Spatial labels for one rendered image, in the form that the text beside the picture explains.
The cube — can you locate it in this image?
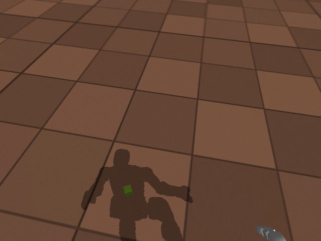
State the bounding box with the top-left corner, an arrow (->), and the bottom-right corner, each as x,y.
123,185 -> 133,196

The right robot hand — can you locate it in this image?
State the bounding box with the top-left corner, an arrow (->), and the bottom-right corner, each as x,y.
256,226 -> 286,241

